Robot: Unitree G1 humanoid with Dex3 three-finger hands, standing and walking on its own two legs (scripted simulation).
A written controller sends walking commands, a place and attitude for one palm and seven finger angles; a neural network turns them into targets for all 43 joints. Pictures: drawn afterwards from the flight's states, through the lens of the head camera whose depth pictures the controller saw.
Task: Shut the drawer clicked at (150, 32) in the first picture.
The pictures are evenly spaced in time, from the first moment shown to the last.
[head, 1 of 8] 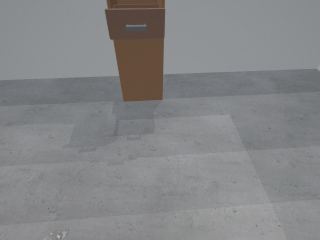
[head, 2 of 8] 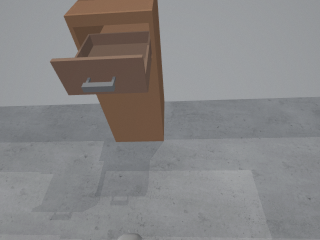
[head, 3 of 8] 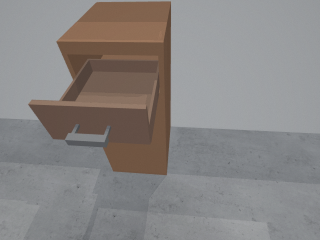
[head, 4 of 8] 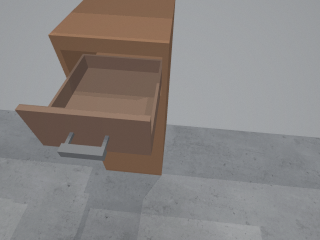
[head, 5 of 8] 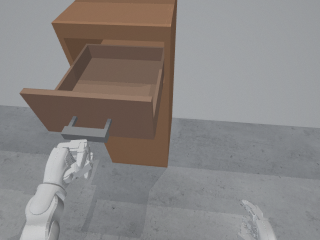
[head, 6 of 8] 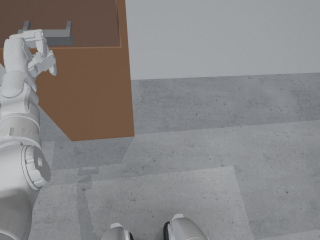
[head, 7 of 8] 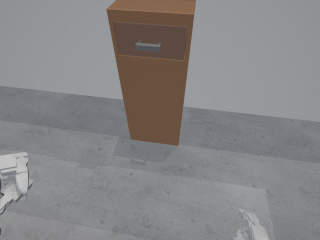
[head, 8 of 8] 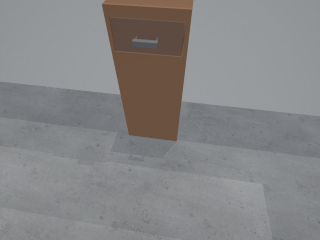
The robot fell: no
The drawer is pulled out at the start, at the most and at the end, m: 0.27 0.27 0.00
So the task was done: yes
